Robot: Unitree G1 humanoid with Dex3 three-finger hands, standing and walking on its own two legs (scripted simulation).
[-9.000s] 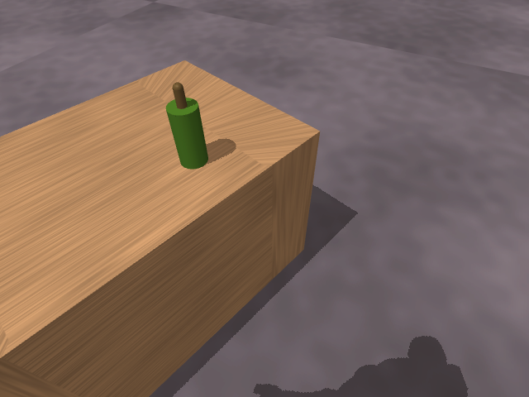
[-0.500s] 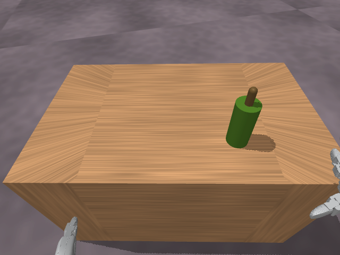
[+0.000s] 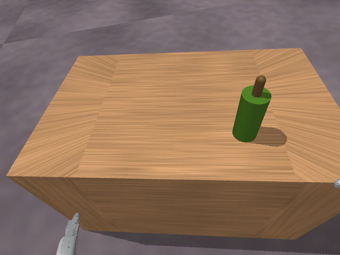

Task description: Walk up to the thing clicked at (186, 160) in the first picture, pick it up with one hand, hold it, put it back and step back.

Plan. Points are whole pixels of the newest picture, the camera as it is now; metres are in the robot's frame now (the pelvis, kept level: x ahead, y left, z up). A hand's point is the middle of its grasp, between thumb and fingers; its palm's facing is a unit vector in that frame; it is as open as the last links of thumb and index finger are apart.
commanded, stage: go down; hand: right
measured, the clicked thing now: (251, 108) +0.53 -0.20 +0.02
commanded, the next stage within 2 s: approach in 1.98 s
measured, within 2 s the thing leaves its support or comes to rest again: neither
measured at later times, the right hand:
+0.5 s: hand out of the picture +0.38 -0.36 +0.09, palm faces +0.18 +0.98 +0.03, open 17.4 cm
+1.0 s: hand out of the picture +0.41 -0.38 +0.09, palm faces +0.18 +0.98 +0.03, open 17.3 cm
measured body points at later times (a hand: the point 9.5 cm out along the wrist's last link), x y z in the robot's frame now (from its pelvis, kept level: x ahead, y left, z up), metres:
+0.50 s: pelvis +0.00 +0.00 -0.02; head +0.06 -0.03 +0.43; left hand +0.14 +0.27 -0.06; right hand +0.36 -0.41 +0.09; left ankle +0.02 +0.15 -0.71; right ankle +0.00 -0.12 -0.71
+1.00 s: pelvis +0.00 +0.00 -0.03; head +0.08 -0.05 +0.41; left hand +0.14 +0.26 -0.07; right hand +0.39 -0.43 +0.09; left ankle +0.02 +0.15 -0.71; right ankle +0.00 -0.12 -0.71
